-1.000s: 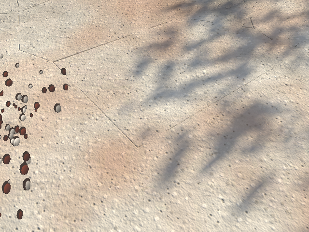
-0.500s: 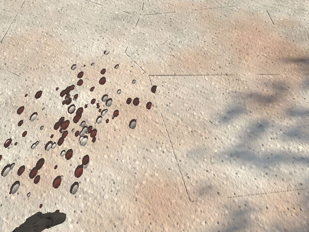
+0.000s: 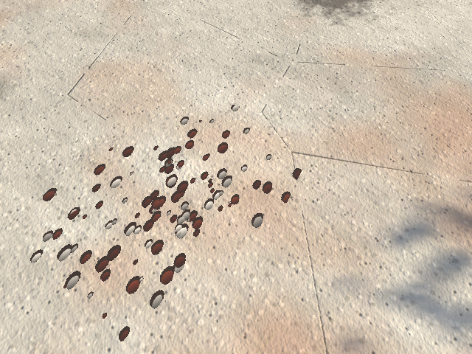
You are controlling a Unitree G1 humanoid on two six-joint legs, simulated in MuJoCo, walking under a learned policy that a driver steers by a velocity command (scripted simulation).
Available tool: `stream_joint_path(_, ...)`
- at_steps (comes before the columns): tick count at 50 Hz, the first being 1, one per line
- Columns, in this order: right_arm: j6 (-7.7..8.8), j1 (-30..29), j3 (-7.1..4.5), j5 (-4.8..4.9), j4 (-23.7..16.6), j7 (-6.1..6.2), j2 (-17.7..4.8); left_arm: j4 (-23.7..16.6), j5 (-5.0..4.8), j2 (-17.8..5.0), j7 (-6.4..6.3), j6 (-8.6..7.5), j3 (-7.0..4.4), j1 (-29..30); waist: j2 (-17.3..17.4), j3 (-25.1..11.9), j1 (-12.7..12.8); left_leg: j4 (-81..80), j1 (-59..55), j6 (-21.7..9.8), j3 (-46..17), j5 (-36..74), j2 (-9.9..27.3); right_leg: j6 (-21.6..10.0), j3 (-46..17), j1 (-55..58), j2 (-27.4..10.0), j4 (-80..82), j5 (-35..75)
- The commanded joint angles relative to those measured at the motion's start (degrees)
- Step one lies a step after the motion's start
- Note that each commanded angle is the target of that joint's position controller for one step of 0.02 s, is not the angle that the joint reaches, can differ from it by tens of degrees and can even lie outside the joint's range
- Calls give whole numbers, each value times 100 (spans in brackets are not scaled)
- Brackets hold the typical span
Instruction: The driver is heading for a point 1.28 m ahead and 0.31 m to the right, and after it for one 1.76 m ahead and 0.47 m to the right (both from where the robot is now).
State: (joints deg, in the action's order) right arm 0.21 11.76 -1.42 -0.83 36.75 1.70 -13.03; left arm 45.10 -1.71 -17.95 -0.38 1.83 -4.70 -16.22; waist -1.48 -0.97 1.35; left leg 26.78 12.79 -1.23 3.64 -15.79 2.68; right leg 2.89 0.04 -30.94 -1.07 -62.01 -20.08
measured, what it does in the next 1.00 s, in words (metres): walks ahead: right foot, then left foot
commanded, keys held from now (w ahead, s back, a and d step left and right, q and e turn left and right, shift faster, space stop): w+e+shift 0.46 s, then w+q+shift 0.54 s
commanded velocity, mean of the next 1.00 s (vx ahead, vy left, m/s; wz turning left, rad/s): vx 0.84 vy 0.00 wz -0.22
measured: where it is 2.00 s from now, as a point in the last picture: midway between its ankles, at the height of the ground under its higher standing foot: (352, 137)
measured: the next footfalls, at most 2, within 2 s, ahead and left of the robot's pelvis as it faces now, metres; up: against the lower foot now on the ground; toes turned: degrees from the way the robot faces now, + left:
right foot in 0.44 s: +0.27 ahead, -0.25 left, +0.00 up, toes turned -29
left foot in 0.90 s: +0.69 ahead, -0.39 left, +0.00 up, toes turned -16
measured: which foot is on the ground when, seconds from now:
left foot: down 0.00-0.42, up 0.44-0.88, down 0.90-1.00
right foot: up 0.00-0.42, down 0.44-0.90, up 0.92-1.00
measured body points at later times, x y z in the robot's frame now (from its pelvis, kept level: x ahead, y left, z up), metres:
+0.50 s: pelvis +0.20 -0.15 -0.05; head +0.22 -0.18 +0.40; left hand +0.48 +0.03 -0.13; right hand +0.10 -0.42 -0.18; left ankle +0.05 +0.10 -0.65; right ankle +0.24 -0.23 -0.74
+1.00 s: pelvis +0.59 -0.37 -0.04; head +0.60 -0.39 +0.41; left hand +0.81 -0.18 -0.14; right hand +0.50 -0.64 -0.18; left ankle +0.65 -0.38 -0.74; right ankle +0.40 -0.42 -0.58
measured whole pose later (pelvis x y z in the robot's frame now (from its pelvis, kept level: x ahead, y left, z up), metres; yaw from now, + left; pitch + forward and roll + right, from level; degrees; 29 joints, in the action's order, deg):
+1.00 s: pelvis +0.59 -0.37 -0.04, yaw -13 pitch -2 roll +1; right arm 0.3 22.7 -3.9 -0.8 51.9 -0.9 -17.5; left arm 43.8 2.9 -13.2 -0.3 -5.2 0.2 -10.8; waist 0.9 2.7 -5.1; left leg 38.3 22.6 -12.9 5.2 -15.5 -11.4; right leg -0.1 -1.4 -17.9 3.8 -88.0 -19.6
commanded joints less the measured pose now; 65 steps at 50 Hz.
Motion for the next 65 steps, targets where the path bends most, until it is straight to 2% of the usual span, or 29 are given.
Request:
stream_joint_path(1,311,347,-338,29,-132,120,-910,-635,-27,-530,-8,-181,-212,649,1050,238,-392,-1934,-1387,-616,-1564,-1945,1652,-14,-348,-2077,-346,-647,717)
stream_joint_path(6,494,610,-443,-3,80,103,-979,-844,-16,-251,136,-247,-168,753,802,390,-384,-2120,-1574,-630,-705,-1333,1776,25,-319,-2285,-589,-352,1175)
stream_joint_path(7,433,913,-408,-222,226,-11,-1003,-778,623,-230,400,-38,-158,864,265,457,-426,-2180,-1226,-566,-384,-1428,1711,-25,-9,-2033,-372,-399,1078)
stream_joint_path(10,465,825,-452,-213,309,-64,-1067,-948,402,-202,650,89,-134,1021,846,698,-294,-2254,-1052,-468,16,-1526,1797,-201,-31,-2076,-580,-110,1394)
stream_joint_path(18,390,1114,-547,-243,768,-77,-1291,-1277,331,-244,658,41,28,1876,732,1103,-365,-2016,-1939,-329,1327,85,1828,-1120,836,-1427,-556,1359,297)
stream_joint_path(20,296,1063,-583,-174,835,-121,-1553,-1048,250,-407,481,1,-44,976,708,416,139,-383,-1824,-297,1738,3944,1686,-1420,1406,247,228,1475,-410)
stream_joint_path(21,231,901,-606,-69,794,-178,-1744,-743,182,-543,374,-84,-153,-130,549,-212,744,1241,-1305,-300,1779,5354,1650,-1553,1447,1766,672,1743,-211)
stream_joint_path(22,237,794,-547,-53,667,-224,-1662,-255,243,-933,273,-132,-361,-1526,83,-963,1365,3365,141,-91,1675,4422,1453,-1651,755,3898,770,2161,-325)
stream_joint_path(23,319,750,-267,-145,115,-341,-515,-287,265,-1869,186,-85,-518,-1015,-1986,-749,590,5297,2857,359,1144,-1413,249,-2118,-2684,4751,-778,3807,-2677)
stream_joint_path(24,443,-72,-263,-216,-259,-331,-808,-571,207,-1845,167,-108,-491,-969,-1127,-1127,791,5994,3525,400,-368,-1290,-85,-2171,-4678,4720,-1308,4933,-2825)
stream_joint_path(26,535,51,-213,-50,-46,-267,-903,-367,402,-1337,71,-201,-351,-901,-166,-269,432,5715,3677,76,-374,-208,471,-1842,-3454,3872,-1510,4803,-1249)
stream_joint_path(27,513,259,-191,-93,166,-261,-883,-410,420,-984,54,-309,-236,-484,163,-83,134,5344,3190,2,-451,111,717,-1620,-2772,3090,-1251,4709,-872)
stream_joint_path(29,306,750,-157,-116,481,-354,-797,-436,361,-516,89,-510,-36,-87,21,90,-244,4972,2444,-40,-623,489,884,-1344,-1985,2090,-983,5009,-363)
stream_joint_path(34,116,-230,-123,124,471,-465,-577,-20,299,-399,181,-826,40,-729,87,1027,22,3551,3128,-217,-613,1388,209,-526,52,2224,-431,5618,2733)
stream_joint_path(38,230,-678,-6,86,415,-568,-425,112,254,-203,84,-919,216,-686,-30,864,-62,1997,2598,-479,414,2375,-207,-206,1097,2748,-338,5830,5327)
stream_joint_path(40,227,-452,-1,82,535,-588,-521,141,250,-383,-35,-972,211,-624,-166,505,-263,1467,1779,-580,786,2694,-535,-95,1306,3173,-484,5563,7339)
stream_joint_path(43,81,1153,-200,74,1031,-488,-1108,56,336,-900,-313,-787,48,-175,-560,-369,-1231,1409,163,-767,930,2033,-1067,42,1339,3803,-811,3449,9760)
stream_joint_path(44,37,2383,-349,66,1390,-441,-1395,-83,408,-1018,-357,-679,-5,285,-554,-689,-1869,1314,-906,-1011,656,1702,-1029,21,1256,3367,-853,1847,9775)
stream_joint_path(45,13,3617,-512,126,1695,-367,-1588,-192,351,-1115,-341,-579,-75,977,-97,-756,-2669,611,-1915,-1629,-148,1738,-494,-53,1316,2383,-367,-1196,7482)
stream_joint_path(46,-71,3331,-450,244,1977,-306,-1220,-457,447,-85,-137,-688,207,1871,1637,100,-2281,815,-2332,-1648,-543,1779,-393,-241,1000,-22,949,-3696,-92)
stream_joint_path(47,22,2190,-364,68,1616,-308,-1276,-909,410,670,-58,-776,447,902,1522,-22,-701,1183,-2445,-2267,-2529,2521,-28,-163,-92,-1628,845,-4602,-814)
stream_joint_path(48,31,1665,-432,-12,1296,-221,-1440,-1186,384,439,52,-912,547,240,1400,-973,-404,-628,-2825,-2925,-4917,-702,1040,-217,-969,-2054,655,-4233,-750)
stream_joint_path(49,51,1376,-408,-93,1145,-169,-1065,-1037,509,-105,104,-1015,506,392,-42,-197,-257,-1703,-1728,-2558,-5324,-2278,1093,-395,-961,-1948,255,-3268,-154)
stream_joint_path(51,218,1082,-359,-77,1153,-147,-1059,-1026,685,-276,84,-849,494,801,-741,625,88,-1779,-63,-2140,-4437,-1600,629,-218,-823,-1332,-110,-2123,-23)
stream_joint_path(55,503,1137,-409,12,1124,-179,-1210,-1376,521,-164,127,-567,629,1662,-354,982,-81,-2079,1724,-1881,-2850,-12,-186,174,-285,55,-559,593,1085)
stream_joint_path(58,500,1388,-505,119,1137,-273,-1251,-1602,315,97,151,-576,719,2319,132,707,-649,-1823,1122,-1427,-2521,966,-451,121,-50,620,-327,2254,2381)
stream_joint_path(61,450,1528,-601,86,1113,-283,-1377,-1659,296,-56,109,-642,655,2367,434,370,-830,-1188,-35,-1192,-2666,2163,-302,4,-53,782,-33,3123,2380)
stream_joint_path(63,454,1399,-653,45,1053,-249,-1550,-1470,313,-433,24,-711,480,1691,493,-186,-487,-158,-513,-937,-2717,3416,-267,-120,-109,1689,238,3422,1666)
stream_joint_path(65,548,771,-652,33,863,-284,-1584,-966,388,-1065,-143,-795,160,-611,299,-1412,838,2523,537,-696,-2309,3031,-648,-376,-566,4288,-392,3097,491)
